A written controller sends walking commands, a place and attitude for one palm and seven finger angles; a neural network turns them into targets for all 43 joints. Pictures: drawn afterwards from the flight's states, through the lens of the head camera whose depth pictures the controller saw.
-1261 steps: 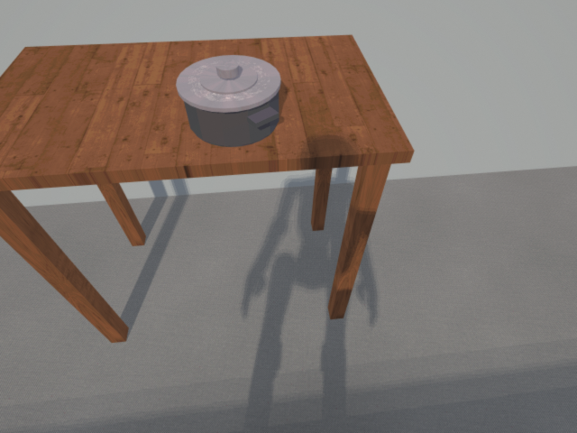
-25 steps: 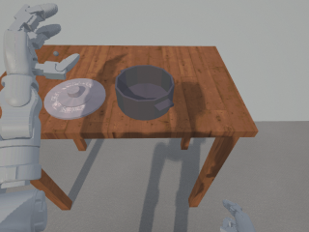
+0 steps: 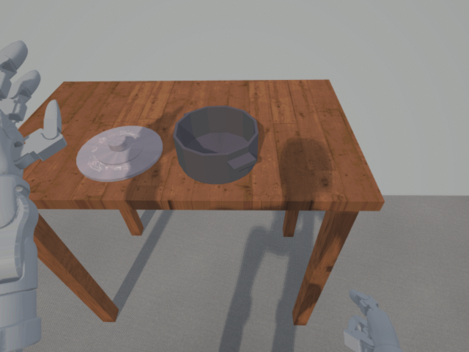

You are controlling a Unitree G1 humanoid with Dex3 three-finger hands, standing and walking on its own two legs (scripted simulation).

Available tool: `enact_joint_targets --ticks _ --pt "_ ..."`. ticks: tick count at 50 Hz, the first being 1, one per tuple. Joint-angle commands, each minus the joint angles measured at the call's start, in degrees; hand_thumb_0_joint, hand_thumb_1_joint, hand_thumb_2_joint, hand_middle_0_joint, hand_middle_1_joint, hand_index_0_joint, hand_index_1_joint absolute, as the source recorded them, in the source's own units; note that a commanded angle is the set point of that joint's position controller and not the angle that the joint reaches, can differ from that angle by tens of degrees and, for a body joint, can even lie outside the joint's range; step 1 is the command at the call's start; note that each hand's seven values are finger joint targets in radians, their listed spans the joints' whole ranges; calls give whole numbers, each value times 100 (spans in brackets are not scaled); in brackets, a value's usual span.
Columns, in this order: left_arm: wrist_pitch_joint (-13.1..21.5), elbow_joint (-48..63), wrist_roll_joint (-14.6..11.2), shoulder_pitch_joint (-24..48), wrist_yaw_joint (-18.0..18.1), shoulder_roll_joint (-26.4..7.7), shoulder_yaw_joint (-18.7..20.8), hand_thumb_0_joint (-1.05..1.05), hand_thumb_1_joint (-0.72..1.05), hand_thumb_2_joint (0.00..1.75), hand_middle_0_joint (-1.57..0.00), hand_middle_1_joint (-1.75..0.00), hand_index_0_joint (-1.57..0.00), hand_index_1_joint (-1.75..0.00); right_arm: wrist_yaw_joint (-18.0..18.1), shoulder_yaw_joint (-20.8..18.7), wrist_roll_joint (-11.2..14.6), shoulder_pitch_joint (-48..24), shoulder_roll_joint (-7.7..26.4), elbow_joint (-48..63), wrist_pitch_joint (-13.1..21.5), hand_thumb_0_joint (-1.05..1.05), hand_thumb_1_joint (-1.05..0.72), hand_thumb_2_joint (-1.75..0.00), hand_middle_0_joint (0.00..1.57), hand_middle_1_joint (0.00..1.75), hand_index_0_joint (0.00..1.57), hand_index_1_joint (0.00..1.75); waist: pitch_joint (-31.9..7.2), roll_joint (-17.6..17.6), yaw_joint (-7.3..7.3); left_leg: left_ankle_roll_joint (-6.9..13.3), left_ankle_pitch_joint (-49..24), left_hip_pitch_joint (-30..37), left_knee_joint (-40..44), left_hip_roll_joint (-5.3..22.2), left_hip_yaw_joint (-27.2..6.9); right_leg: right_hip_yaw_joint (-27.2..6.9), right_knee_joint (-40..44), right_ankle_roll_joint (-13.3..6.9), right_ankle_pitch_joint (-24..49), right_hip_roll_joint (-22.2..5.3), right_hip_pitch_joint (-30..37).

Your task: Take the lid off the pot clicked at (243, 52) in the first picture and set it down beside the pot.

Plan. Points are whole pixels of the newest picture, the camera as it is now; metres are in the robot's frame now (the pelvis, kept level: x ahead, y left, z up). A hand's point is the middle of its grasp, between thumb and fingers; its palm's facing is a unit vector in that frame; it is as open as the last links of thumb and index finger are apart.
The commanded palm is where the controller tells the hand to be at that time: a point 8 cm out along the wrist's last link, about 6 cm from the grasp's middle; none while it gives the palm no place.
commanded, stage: draw the hand back to the body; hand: left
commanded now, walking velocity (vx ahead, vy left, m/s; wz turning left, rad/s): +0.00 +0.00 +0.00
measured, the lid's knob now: (117, 143) +0.52 +0.32 +0.08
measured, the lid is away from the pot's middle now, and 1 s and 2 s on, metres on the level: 0.23 0.23 0.23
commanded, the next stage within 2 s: step back with the hand held close in 0.92 s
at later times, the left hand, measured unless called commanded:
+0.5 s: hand (13, 178) +0.22 +0.26 +0.27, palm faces +0.45 -0.86 -0.23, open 7.4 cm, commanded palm +0.16 +0.30 +0.26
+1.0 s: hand out of the picture +0.17 +0.28 +0.26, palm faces +0.49 -0.82 -0.29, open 7.4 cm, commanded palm +0.12 +0.32 +0.26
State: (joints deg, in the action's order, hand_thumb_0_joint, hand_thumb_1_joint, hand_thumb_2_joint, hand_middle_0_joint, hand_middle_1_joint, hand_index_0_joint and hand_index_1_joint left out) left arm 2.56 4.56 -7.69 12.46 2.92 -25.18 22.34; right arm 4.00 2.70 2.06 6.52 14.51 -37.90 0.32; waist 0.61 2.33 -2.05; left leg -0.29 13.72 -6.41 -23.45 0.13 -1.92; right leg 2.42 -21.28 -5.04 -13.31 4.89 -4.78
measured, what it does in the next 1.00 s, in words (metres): stands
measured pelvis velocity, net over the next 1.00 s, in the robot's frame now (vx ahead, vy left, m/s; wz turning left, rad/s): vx -0.01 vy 0.04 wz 0.00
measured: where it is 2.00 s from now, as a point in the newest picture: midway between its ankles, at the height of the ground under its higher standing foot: outside the picture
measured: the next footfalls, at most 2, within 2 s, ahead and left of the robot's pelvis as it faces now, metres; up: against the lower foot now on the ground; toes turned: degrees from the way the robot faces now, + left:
right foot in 1.52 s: -0.05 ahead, -0.06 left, +0.00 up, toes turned -1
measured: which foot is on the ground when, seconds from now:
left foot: down 0.00-1.00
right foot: down 0.00-1.00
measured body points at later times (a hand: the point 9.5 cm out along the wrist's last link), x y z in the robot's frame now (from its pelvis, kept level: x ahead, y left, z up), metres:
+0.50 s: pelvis -0.01 +0.02 +0.00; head -0.04 +0.00 +0.45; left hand +0.19 +0.30 +0.28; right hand +0.18 -0.20 -0.08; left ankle -0.01 +0.13 -0.74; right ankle -0.02 -0.06 -0.74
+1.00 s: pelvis -0.01 +0.04 +0.00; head -0.04 +0.03 +0.45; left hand +0.14 +0.32 +0.27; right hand +0.19 -0.16 -0.07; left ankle -0.01 +0.13 -0.74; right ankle -0.02 -0.06 -0.74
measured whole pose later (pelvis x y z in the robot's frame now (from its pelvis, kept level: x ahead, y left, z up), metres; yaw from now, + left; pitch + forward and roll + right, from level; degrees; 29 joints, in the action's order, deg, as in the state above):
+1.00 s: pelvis -0.01 +0.04 +0.00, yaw +0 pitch -6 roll -1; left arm 6.8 34.7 -6.9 -18.1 4.4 -21.2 24.1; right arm 3.1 2.7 0.2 8.0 11.7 -38.8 5.5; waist 1.0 2.4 -4.6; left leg 2.4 12.8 -4.6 -23.2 -2.1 -1.1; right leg 1.8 -19.4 -2.1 -11.6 2.6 -2.1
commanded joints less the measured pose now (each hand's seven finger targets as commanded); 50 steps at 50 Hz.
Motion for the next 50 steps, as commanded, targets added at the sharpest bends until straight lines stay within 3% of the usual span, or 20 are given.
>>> enact_joint_targets --ticks 1,4,6,10,12,15,17,20,21,23,26,28,29,30,31,36,39,42,48,50 --pt "494 1838 -26 1771 126 -1149 181 0 85 90 -21 -31 -21 -31 47 -197 -11 -879 492 860 419 0 -90 -90 20 30 20 30 -1244 276 41 368 -1164 468 119 -79 268 -335 365 444 1814 -599 270" --pt "435 1417 -20 1382 220 -1526 662 0 90 90 -20 -30 -20 -30 82 -221 -27 -790 523 709 391 0 -90 -90 20 30 20 30 -877 -227 -3 374 -976 262 158 -56 236 -327 467 455 1533 -593 220" --pt "400 1229 -63 1040 198 -1350 635 0 90 90 -20 -30 -20 -30 92 -213 -42 -852 475 714 378 0 -90 -90 20 30 20 30 -622 -336 -21 383 -802 159 191 -55 248 -360 573 451 1200 -605 143" --pt "583 2361 -76 808 115 -913 194 0 90 90 -20 -30 -20 -30 48 -205 -44 -1036 418 872 504 0 -90 -90 20 30 20 30 -987 355 -52 372 -914 517 267 -60 247 -319 559 388 1157 -591 203" --pt "594 2536 -56 629 155 -930 232 0 90 90 -20 -30 -20 -30 43 -204 -58 -1000 425 840 549 0 -90 -90 20 30 20 30 -1035 230 -63 359 -1017 536 305 -44 219 -282 524 380 1229 -556 255" --pt "626 2518 -55 500 246 -1341 763 0 90 90 -20 -30 -20 -30 75 -231 -83 -965 432 744 560 0 -90 -90 20 30 20 30 -841 9 -88 359 -857 408 333 -28 202 -286 628 373 949 -549 200" --pt "652 2413 -59 98 233 -1191 781 0 90 90 -20 -30 -20 -30 82 -229 -98 -947 398 722 585 0 -90 -90 20 30 20 30 -670 -22 -109 354 -856 353 347 -22 205 -257 650 361 919 -545 179" --pt "683 2747 -36 -427 143 -742 353 0 90 90 -20 -30 -20 -30 23 -229 -98 -956 385 799 635 0 -90 -90 20 30 20 30 -694 320 -104 325 -979 482 409 -12 188 -204 596 332 1013 -522 164" --pt "670 2768 -50 -598 132 -657 261 0 90 90 -20 -30 -20 -30 15 -228 -93 -968 377 816 648 0 -90 -90 20 30 20 30 -560 179 -100 330 -931 461 422 2 181 -203 625 348 950 -514 95" --pt "665 2880 -47 -837 145 -787 430 0 90 90 -20 -30 -20 -30 1 -251 -103 -920 408 812 653 0 -90 -90 20 30 20 30 -524 -110 -120 343 -943 413 431 23 150 -193 634 352 929 -498 106" --pt "761 3263 -41 -967 182 -1074 795 0 90 90 -20 -30 -20 -30 13 -272 -131 -934 389 804 687 0 -90 -90 20 30 20 30 -623 -14 -162 332 -905 391 409 17 160 -207 639 346 857 -523 178" --pt "797 3436 -28 -1189 180 -1016 808 0 90 90 -20 -30 -20 -30 3 -273 -146 -917 364 803 718 0 -90 -90 20 30 20 30 -610 79 -169 319 -951 397 380 22 168 -207 629 338 897 -526 163" --pt "819 3620 -11 -1296 166 -937 719 0 90 90 -20 -30 -20 -30 -14 -265 -140 -898 360 820 737 0 -90 -90 20 30 20 30 -631 291 -150 308 -943 467 386 21 151 -197 629 322 877 -519 144" --pt "807 3540 -15 -1529 171 -865 707 0 90 90 -20 -30 -20 -30 -19 -267 -162 -895 352 812 758 0 -90 -90 20 30 20 30 -518 248 -154 296 -902 422 414 37 143 -177 654 320 819 -515 82" --pt "794 3637 -3 -1609 152 -685 523 0 90 90 -20 -30 -20 -30 -36 -264 -147 -892 347 822 766 0 -90 -90 20 30 20 30 -455 322 -126 283 -875 421 433 47 138 -171 654 318 767 -509 36" --pt "779 3933 11 -2278 179 -812 774 0 90 90 -20 -30 -20 -30 -62 -297 -167 -817 359 854 787 0 -90 -90 20 30 20 30 -444 104 -178 271 -1005 340 408 78 98 -147 597 303 888 -491 95" --pt "786 4155 19 -2342 195 -884 850 0 90 90 -20 -30 -20 -30 -58 -286 -155 -796 360 878 795 0 -90 -90 20 30 20 30 -428 196 -163 253 -925 349 383 82 83 -153 607 293 806 -489 46" --pt "747 4053 62 -2014 226 -672 598 0 90 90 -20 -30 -20 -30 -24 -274 -153 -796 350 820 830 0 -90 -90 20 30 20 30 -149 252 -84 249 -664 315 427 97 40 -136 669 299 477 -491 -218" --pt "690 4004 71 -2308 237 -642 636 0 90 90 -20 -30 -20 -30 -33 -272 -172 -763 342 831 823 0 -90 -90 20 30 20 30 -215 93 -148 229 -679 264 463 117 -17 -113 586 273 480 -484 -124" --pt "727 4229 85 -2172 248 -738 701 0 90 90 -20 -30 -20 -30 -33 -274 -177 -807 340 857 844 0 -90 -90 20 30 20 30 -402 243 -163 230 -682 301 442 105 -31 -138 564 259 506 -484 -51"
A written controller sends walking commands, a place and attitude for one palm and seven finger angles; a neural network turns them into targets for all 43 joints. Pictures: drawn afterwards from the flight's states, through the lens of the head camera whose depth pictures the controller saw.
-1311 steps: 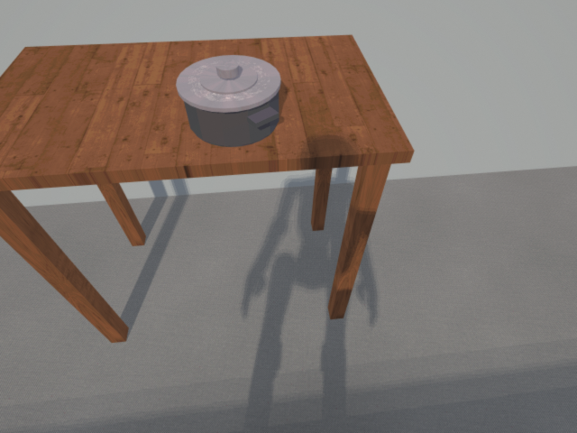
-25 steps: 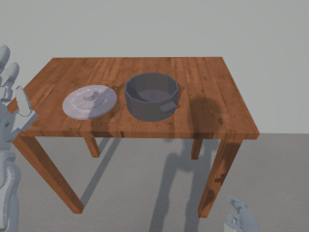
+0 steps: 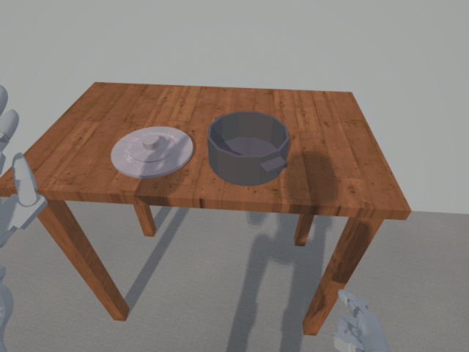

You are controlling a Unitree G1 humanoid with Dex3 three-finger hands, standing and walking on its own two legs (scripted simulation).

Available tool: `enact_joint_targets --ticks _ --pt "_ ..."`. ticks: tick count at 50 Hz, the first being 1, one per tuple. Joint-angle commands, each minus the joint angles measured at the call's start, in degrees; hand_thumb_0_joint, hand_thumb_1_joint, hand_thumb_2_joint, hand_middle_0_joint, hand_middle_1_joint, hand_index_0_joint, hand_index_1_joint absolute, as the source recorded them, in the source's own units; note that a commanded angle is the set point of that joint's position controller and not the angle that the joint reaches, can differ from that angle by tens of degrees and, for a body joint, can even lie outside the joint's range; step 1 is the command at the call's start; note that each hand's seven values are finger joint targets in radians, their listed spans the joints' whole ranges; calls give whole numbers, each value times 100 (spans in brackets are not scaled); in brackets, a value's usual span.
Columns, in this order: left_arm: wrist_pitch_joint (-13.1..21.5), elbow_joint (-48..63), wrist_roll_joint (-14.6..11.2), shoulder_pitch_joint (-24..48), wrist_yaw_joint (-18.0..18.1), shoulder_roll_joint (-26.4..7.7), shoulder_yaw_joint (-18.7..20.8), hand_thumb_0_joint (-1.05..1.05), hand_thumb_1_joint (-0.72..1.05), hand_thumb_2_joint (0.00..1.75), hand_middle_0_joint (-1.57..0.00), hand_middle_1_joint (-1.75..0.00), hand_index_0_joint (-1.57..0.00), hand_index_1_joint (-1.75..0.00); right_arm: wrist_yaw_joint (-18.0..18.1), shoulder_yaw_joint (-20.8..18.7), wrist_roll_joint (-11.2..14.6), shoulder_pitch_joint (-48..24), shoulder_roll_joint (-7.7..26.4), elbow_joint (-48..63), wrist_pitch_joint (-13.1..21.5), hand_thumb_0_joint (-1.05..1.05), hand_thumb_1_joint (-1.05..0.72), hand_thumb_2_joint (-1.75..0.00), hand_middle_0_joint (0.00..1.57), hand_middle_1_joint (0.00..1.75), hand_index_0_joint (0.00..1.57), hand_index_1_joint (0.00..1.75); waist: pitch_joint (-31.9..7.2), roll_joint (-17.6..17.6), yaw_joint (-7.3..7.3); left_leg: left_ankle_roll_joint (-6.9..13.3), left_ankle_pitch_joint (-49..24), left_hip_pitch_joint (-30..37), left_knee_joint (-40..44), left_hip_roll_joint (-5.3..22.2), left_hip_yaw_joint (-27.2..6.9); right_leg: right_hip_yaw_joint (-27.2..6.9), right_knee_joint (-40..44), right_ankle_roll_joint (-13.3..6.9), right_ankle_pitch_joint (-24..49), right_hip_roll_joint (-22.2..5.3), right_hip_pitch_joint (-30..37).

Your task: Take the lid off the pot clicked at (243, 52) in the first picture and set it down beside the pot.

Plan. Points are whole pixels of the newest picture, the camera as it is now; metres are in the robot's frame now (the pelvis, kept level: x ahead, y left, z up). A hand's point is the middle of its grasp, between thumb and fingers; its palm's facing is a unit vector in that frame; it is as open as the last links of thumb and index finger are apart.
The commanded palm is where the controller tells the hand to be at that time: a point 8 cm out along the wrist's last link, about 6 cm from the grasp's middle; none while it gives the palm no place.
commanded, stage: step back with the hand held close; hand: left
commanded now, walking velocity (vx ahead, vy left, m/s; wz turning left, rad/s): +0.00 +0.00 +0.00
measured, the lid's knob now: (151, 141) +0.53 +0.28 +0.07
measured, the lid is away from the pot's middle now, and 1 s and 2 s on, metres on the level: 0.23 0.23 0.23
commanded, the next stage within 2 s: stop stepping back and stand still in 1.24 s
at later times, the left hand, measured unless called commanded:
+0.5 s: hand (22, 222) +0.16 +0.25 +0.25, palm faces +0.39 -0.75 -0.54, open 7.4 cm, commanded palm +0.10 +0.31 +0.26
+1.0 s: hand out of the picture +0.06 +0.28 +0.27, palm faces +0.54 -0.75 -0.39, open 7.4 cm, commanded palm -0.01 +0.33 +0.26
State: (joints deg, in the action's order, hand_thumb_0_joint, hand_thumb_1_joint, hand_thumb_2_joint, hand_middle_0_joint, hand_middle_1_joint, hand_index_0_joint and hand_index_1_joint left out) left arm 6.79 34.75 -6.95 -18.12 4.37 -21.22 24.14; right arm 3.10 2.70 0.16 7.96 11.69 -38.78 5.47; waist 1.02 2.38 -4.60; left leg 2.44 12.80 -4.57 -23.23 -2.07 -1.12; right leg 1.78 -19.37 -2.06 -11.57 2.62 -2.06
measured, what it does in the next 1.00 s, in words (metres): walks backwards: right foot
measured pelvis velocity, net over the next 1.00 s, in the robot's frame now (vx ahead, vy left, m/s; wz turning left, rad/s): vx -0.13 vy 0.04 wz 0.02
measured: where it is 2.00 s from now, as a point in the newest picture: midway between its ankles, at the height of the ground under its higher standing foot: outside the picture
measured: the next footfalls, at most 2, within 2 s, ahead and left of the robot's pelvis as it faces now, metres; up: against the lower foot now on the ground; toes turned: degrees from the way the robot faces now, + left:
right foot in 0.52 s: -0.04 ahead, -0.10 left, +0.00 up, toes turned -1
right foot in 1.08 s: -0.16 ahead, -0.11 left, +0.00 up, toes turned -1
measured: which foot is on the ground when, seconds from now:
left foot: down 0.00-1.00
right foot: down 0.00-0.42, up 0.44-0.50, down 0.52-0.88, up 0.90-1.00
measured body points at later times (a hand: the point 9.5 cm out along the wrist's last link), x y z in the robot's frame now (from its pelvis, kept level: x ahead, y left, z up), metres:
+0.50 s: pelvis -0.03 +0.03 -0.01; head -0.02 +0.05 +0.44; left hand +0.13 +0.29 +0.27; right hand +0.13 -0.22 -0.08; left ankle +0.01 +0.09 -0.74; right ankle -0.04 -0.10 -0.74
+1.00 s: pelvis -0.13 +0.04 -0.02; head -0.12 +0.08 +0.43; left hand +0.03 +0.32 +0.29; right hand +0.03 -0.20 -0.08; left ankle +0.00 +0.09 -0.74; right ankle -0.16 -0.10 -0.72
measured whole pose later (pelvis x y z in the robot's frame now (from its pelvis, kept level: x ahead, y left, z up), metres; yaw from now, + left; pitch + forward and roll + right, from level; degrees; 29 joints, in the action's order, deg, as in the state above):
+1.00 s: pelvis -0.13 +0.04 -0.02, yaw +1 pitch +2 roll -6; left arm 15.4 44.2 -3.3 -19.1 7.8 -29.1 34.5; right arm 3.3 -1.1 -0.2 12.7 11.8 -33.6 4.4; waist -0.5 2.4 1.3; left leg 4.9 3.2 -28.9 -30.1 -0.1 -1.9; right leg 1.4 -42.0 -1.4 -26.1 5.4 -18.8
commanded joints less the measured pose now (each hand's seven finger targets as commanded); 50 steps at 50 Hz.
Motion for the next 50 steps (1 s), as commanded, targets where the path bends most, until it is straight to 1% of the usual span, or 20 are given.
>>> enact_joint_targets --ticks 1,2,3,6,9,13,16,20,22,24,28,31,34,36,39,41,44,45,47,50 --pt "308 1188 5 779 115 -1131 552 0 90 90 -20 -30 -20 -30 59 -269 2 -912 611 951 345 0 -90 -90 20 30 20 30 -436 165 78 -46 -669 95 417 326 -117 -46 342 -37 411 -262 -281" --pt "610 1897 159 1735 228 -2243 1489 0 90 90 -20 -30 -20 -30 18 -310 77 -868 882 1240 230 0 -90 -90 20 30 20 30 -102 159 282 111 -159 -381 140 398 -333 -717 563 -5 458 -608 -856" --pt "658 1232 170 1173 228 -1739 1195 0 90 90 -20 -30 -20 -30 24 -338 25 -768 798 1076 167 0 -90 -90 20 30 20 30 -92 -261 330 124 -131 -446 -98 331 -390 -807 647 -47 387 -795 -939" --pt "641 1129 239 456 180 -1255 746 0 90 90 -20 -30 -20 -30 -71 -411 65 -630 827 1138 8 0 -90 -90 20 30 20 30 -372 -206 436 101 -643 -354 -402 396 -400 -860 481 -147 1013 -1052 -995" --pt "600 1230 228 -88 177 -1258 753 0 90 90 -20 -30 -20 -30 -101 -473 113 -508 880 1249 -159 0 -90 -90 20 30 20 30 -868 123 475 82 -1585 -313 -259 580 -435 -549 -2 -34 1798 -928 -701" --pt "623 1726 218 -533 203 -1619 1158 0 90 90 -20 -30 -20 -30 -68 -574 150 -418 899 1470 -353 0 -90 -90 20 30 20 30 -1246 -107 448 69 -2759 -538 -214 842 -618 -307 -504 103 2014 -685 -482" --pt "701 2320 206 -874 217 -1773 1348 0 90 90 -20 -30 -20 -30 -75 -603 165 -404 906 1659 -404 0 -90 -90 20 30 20 30 -1516 201 427 28 -3094 -661 -175 971 -733 -212 -871 136 1691 -543 -458" --pt "753 2568 182 -1067 282 -1869 1578 0 90 90 -20 -30 -20 -30 -74 -612 86 -322 914 1714 -308 0 -90 -90 20 30 20 30 -1355 842 412 80 -2677 -1245 237 1286 -1039 -168 -1521 178 103 -318 -626" --pt "772 2504 244 -876 328 -1851 1677 0 90 90 -20 -30 -20 -30 -71 -664 28 -243 938 1664 -233 0 -90 -90 20 30 20 30 -1158 1058 444 165 -1752 -1867 485 1467 -1168 -213 -1973 169 -541 -233 -527" --pt "784 2309 255 -697 371 -1825 1745 0 90 90 -20 -30 -20 -30 -56 -670 17 -194 912 1599 -147 0 -90 -90 20 30 20 30 -952 966 478 250 -970 -2284 537 1447 -1213 -256 -1956 145 -623 -224 -437" --pt "752 1532 254 -384 368 -1684 1601 0 90 90 -20 -30 -20 -30 -55 -677 106 -164 878 1451 -119 0 -90 -90 20 30 20 30 -658 -56 612 98 -54 -2256 -70 1088 -1027 -458 -821 0 220 -547 -648" --pt "817 1388 228 -50 383 -1588 1365 0 90 90 -20 -30 -20 -30 -37 -693 143 -118 831 1328 -130 0 -90 -90 20 30 20 30 -1101 -372 701 -55 -1192 -1191 -809 826 -650 -632 -416 -151 1375 -1068 -1091" --pt "860 1703 168 -536 359 -1703 1417 0 90 90 -20 -30 -20 -30 -43 -702 208 -159 835 1406 -135 0 -90 -90 20 30 20 30 -1314 -410 654 -48 -405 -758 -1155 641 -545 -657 -210 -251 729 -1188 -1581" --pt "922 2064 188 -603 366 -1678 1302 0 90 90 -20 -30 -20 -30 -39 -631 204 -249 802 1512 -149 0 -90 -90 20 30 20 30 -1006 -186 663 -61 353 -971 -1126 607 -614 -676 -115 -298 38 -1241 -1942" --pt "1008 2426 246 -471 470 -1936 1457 0 90 90 -20 -30 -20 -30 32 -571 158 -304 818 1581 -98 0 -90 -90 20 30 20 30 -536 117 651 -68 1092 -1230 -966 658 -788 -689 61 -287 -1194 -1114 -2521" --pt "1072 2344 311 -304 526 -1853 1422 0 90 90 -20 -30 -20 -30 89 -529 107 -281 817 1584 -31 0 -90 -90 20 30 20 30 -236 454 652 -37 1604 -1599 -466 852 -1090 -504 -159 -183 -1694 -788 -2579" --pt "1127 2209 403 118 545 -1815 1541 0 90 90 -20 -30 -20 -30 149 -543 22 -347 881 1586 130 0 -90 -90 20 30 20 30 -214 1644 602 213 3079 -3353 1480 1554 -2010 -74 -1958 53 -1263 141 -868" --pt "1112 2026 426 280 522 -1826 1612 0 90 90 -20 -30 -20 -30 157 -588 -45 -219 864 1502 173 0 -90 -90 20 30 20 30 -312 1708 602 290 3257 -3811 1795 1724 -2199 -109 -2770 89 -1208 312 -442" --pt "1050 1718 334 353 472 -1728 1545 0 90 90 -20 -30 -20 -30 77 -684 -77 -93 735 1362 239 0 -90 -90 20 30 20 30 -662 1197 579 218 2374 -3145 1616 1650 -1951 -223 -2969 36 -1598 281 -746" --pt "960 1559 235 -84 404 -1602 1427 0 90 90 -20 -30 -20 -30 -35 -743 45 -159 691 1367 238 0 -90 -90 20 30 20 30 -1170 697 531 47 1682 -2047 1072 1353 -1374 -50 -1584 -39 -1737 167 -883"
